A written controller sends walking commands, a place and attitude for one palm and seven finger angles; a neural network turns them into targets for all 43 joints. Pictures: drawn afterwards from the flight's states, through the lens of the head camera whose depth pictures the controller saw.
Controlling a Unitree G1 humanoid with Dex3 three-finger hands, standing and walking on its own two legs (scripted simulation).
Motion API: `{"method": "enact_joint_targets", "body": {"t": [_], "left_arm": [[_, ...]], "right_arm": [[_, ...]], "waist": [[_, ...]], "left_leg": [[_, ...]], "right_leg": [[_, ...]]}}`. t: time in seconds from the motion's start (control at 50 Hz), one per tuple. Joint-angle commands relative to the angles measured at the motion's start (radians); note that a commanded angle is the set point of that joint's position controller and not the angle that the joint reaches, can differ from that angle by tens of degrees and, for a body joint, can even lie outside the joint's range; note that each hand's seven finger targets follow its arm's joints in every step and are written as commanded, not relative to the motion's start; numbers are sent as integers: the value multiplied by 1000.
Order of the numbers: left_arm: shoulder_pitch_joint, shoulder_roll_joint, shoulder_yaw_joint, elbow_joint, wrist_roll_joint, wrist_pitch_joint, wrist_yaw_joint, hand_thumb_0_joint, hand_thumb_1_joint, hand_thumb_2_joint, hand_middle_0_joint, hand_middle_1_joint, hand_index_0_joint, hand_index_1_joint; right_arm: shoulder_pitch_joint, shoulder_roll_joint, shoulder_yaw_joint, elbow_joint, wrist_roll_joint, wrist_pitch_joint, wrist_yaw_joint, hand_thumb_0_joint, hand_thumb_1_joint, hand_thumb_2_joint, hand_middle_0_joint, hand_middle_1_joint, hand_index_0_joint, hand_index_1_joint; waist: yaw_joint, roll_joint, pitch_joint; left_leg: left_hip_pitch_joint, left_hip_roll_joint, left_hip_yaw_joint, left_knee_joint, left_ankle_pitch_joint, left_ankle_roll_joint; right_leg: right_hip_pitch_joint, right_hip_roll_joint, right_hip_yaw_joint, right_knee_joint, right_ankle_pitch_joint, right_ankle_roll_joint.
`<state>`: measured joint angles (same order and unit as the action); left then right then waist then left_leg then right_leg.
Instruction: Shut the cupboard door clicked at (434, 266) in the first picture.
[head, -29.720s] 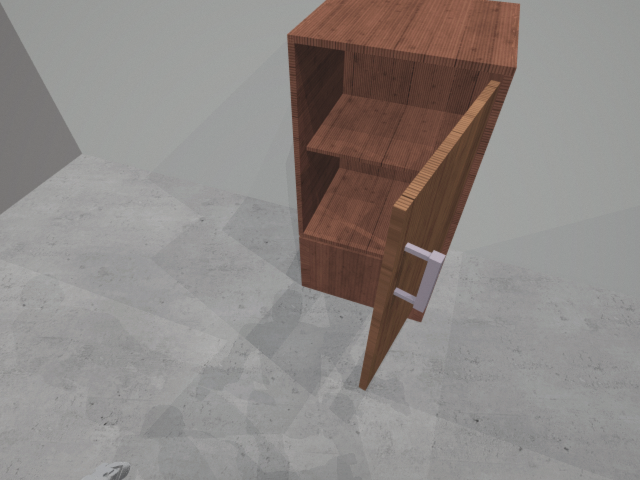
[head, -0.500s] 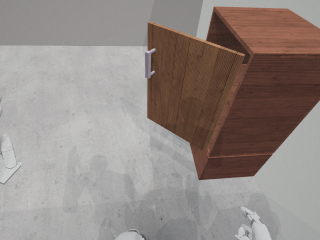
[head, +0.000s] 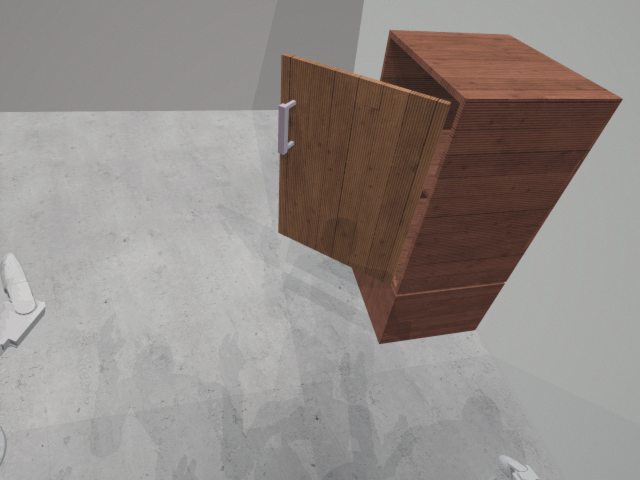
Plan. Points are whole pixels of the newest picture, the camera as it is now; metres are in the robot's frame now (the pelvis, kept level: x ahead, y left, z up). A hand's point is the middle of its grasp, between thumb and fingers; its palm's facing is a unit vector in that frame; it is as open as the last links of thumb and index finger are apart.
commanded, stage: stop stepping back and stand still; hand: left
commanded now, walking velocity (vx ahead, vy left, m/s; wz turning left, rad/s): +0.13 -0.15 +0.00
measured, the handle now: (287, 127) +0.97 +0.13 -0.02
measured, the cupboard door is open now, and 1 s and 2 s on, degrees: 48 48 48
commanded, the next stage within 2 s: let the arm hang, fingers relaxed in 0.76 s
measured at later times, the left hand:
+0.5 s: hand (98, 301) +0.23 +0.24 +0.17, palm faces +0.39 -0.82 -0.43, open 7.4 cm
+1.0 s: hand (149, 403) +0.22 +0.22 -0.01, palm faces +0.04 -0.90 -0.43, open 7.4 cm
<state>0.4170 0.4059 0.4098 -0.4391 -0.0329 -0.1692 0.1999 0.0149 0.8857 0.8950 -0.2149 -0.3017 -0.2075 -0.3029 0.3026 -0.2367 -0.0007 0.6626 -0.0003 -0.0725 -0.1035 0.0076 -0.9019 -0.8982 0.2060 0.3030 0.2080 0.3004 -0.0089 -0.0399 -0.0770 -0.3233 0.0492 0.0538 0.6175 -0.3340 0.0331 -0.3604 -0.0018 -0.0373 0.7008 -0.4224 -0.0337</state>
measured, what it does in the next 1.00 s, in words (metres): steps on the spot: right foot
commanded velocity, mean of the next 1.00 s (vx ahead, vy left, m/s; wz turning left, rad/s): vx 0.03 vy -0.02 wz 0.00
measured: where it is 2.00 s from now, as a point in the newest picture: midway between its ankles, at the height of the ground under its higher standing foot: outside the picture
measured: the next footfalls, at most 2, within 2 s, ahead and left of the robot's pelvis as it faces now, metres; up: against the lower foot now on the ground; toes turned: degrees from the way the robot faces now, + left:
right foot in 0.30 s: -0.02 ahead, -0.10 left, +0.00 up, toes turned -9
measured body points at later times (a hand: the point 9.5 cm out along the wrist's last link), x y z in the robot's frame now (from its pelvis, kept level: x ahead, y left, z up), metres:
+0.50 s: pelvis +0.01 -0.01 +0.00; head +0.01 +0.00 +0.45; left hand +0.20 +0.28 +0.19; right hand +0.13 -0.27 -0.09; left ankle +0.04 +0.10 -0.72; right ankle -0.05 -0.10 -0.72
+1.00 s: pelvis +0.00 +0.00 +0.00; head -0.01 -0.03 +0.45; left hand +0.21 +0.27 +0.02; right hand +0.13 -0.27 -0.11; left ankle +0.04 +0.10 -0.72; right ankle -0.06 -0.10 -0.72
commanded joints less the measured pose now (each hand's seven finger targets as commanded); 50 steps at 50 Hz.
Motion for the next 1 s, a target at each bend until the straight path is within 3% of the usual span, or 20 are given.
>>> {"method": "enact_joint_targets", "body": {"t": [0.0, 0.04, 0.08, 0.14, 0.2, 0.24, 0.28, 0.3, 0.32, 0.38, 0.42, 0.46, 0.5, 0.54, 0.64, 0.82, 0.84, 0.86, 0.9, 0.98], "left_arm": [[1, 236, 132, -262, 12, -91, -14, 0, 900, 900, -200, -300, -200, -300], [56, 215, 133, -325, 15, -89, -21, 0, 900, 900, -200, -300, -200, -300], [94, 229, 155, -360, 21, -99, -17, 0, 900, 900, -200, -300, -200, -300], [136, 215, 162, -308, 16, -85, -6, 0, 900, 900, -200, -300, -200, -300], [124, 211, 155, -235, 9, -63, -2, 0, 900, 900, -200, -300, -200, -300], [110, 216, 159, -196, 4, -52, 1, 0, 900, 900, -200, -300, -200, -300], [86, 240, 178, -193, -5, -60, 8, 0, 900, 900, -200, -300, -200, -300], [51, 244, 174, -196, -11, -62, 12, 0, 900, 900, -200, -300, -200, -300], [83, 204, 137, -171, -16, -52, 9, 0, 900, 900, -200, -300, -200, -300], [55, 203, 131, -215, -4, -65, 11, 0, 900, 900, -200, -300, -200, -300], [42, 211, 136, -252, -4, -78, 9, 0, 900, 900, -200, -300, -200, -300], [47, 226, 145, -287, -10, -87, 1, 0, 900, 900, -200, -300, -200, -300], [52, 210, 140, -289, -1, -92, -4, 0, 900, 900, -200, -300, -200, -300], [57, 211, 150, -278, -1, -97, -8, 0, 900, 900, -200, -300, -200, -300], [156, 191, 149, -257, -21, -80, -8, 0, 900, 900, -200, -300, -200, -300], [138, 205, 135, -228, -24, -43, -11, 0, 900, 900, -200, -300, -200, -300], [28, 26, -328, 457, 36, 103, -148, 0, 900, 900, -200, -300, -200, -300], [25, -11, -316, 505, 44, 175, -175, 0, 900, 900, -200, -300, -200, -300], [-29, -30, -332, 611, 51, 180, -193, 0, 900, 900, -200, -300, -200, -300], [-138, -20, -359, 860, 50, 174, -189, 0, 900, 900, -200, -300, -200, -300]], "right_arm": [[-149, -111, -44, -170, -9, -87, 14, 0, -900, -900, 200, 300, 200, 300], [-158, -93, -44, -161, -5, -87, 35, 0, -900, -900, 200, 300, 200, 300], [-159, -89, -42, -157, -9, -85, 40, 0, -900, -900, 200, 300, 200, 300], [-137, -90, -39, -157, -16, -66, 33, 0, -900, -900, 200, 300, 200, 300], [-129, -87, -35, -163, -16, -47, 21, 0, -900, -900, 200, 300, 200, 300], [-113, -85, -37, -154, -15, -35, 21, 0, -900, -900, 200, 300, 200, 300], [-98, -70, -34, -150, -14, -34, 28, 0, -900, -900, 200, 300, 200, 300], [-98, -72, -35, -140, -7, -47, 33, 0, -900, -900, 200, 300, 200, 300], [-112, -72, -49, -142, 12, -48, 35, 0, -900, -900, 200, 300, 200, 300], [-145, -63, -27, -147, 7, -40, 38, 0, -900, -900, 200, 300, 200, 300], [-151, -67, -29, -149, 6, -44, 27, 0, -900, -900, 200, 300, 200, 300], [-164, -92, -47, -165, 16, -51, 15, 0, -900, -900, 200, 300, 200, 300], [-167, -77, -28, -170, 1, -54, 16, 0, -900, -900, 200, 300, 200, 300], [-161, -81, -29, -173, 5, -60, 18, 0, -900, -900, 200, 300, 200, 300], [-138, -76, -38, -194, 18, -33, 30, 0, -900, -900, 200, 300, 200, 300], [-159, -75, -24, -213, 17, -1, 13, 0, -900, -900, 200, 300, 200, 300], [-266, -250, -53, -91, 39, -65, 102, 0, -900, -900, 200, 300, 200, 300], [-186, -224, -78, -48, 13, -36, 104, 0, -900, -900, 200, 300, 200, 300], [-144, -195, -48, -30, -1, 7, 102, 0, -900, -900, 200, 300, 200, 300], [-135, -147, -19, 17, -20, 60, 102, 0, -900, -900, 200, 300, 200, 300]], "waist": [[-16, 239, 88], [-10, 173, 103], [-2, 247, 88], [-7, 317, 64], [-15, 271, 61], [-25, 150, 39], [-27, -1, 17], [-19, -92, -11], [-2, -173, 4], [-9, -101, 38], [-18, -11, 13], [-2, 127, -25], [-2, 256, 26], [2, 208, 42], [-11, 86, -137], [-8, 72, -85], [-24, 96, 31], [-16, 89, -31], [8, -5, 7], [-4, -158, 65]], "left_leg": [[50, 344, -548, -479, -407, 156], [-36, 304, -386, -468, -350, 142], [-100, 253, -249, -459, -325, 99], [-141, 213, -141, -459, -342, 59], [-136, 171, -108, -386, -335, 27], [-158, 127, -82, -235, -224, 11], [-186, 45, -5, 31, -18, -17], [-186, 5, 8, 95, -8, -38], [-209, -2, -3, 176, -47, -45], [-171, 13, -11, 53, -37, -36], [46, -8, 5, -127, 236, -23], [203, 104, -116, -167, 441, 14], [123, 163, -219, -224, 490, 45], [62, 147, -171, -231, 368, 29], [110, 49, -16, -64, 522, -24], [124, 52, -26, -102, 486, -19], [77, 75, -47, 7, 599, -13], [114, 83, -52, -18, 530, -12], [23, 98, -94, -55, 345, 13], [41, 29, -92, -34, 250, -6]], "right_leg": [[-258, -17, 77, 411, -4, 24], [-179, -34, 49, 368, 79, 28], [-53, -15, -14, 239, 98, 30], [127, 41, -112, 43, 38, 19], [252, 63, -138, -186, 20, 15], [320, -8, -24, -296, 40, -20], [294, -210, 258, -368, 181, -113], [288, -260, 312, -369, 245, -139], [300, -284, 351, -368, 340, -165], [312, -259, 203, -259, 665, -137], [211, -166, 94, -185, 612, -50], [103, -64, 36, -130, 385, 29], [106, -14, 7, -140, 244, 40], [160, -15, 13, -236, 213, 35], [299, -105, 104, -231, 765, 11], [232, -88, 70, -261, 670, 34], [106, -155, -12, -136, 707, 3], [86, -132, 53, -177, 571, 1], [87, -113, 27, -191, 338, -1], [42, -167, 85, -273, 252, -53]]}}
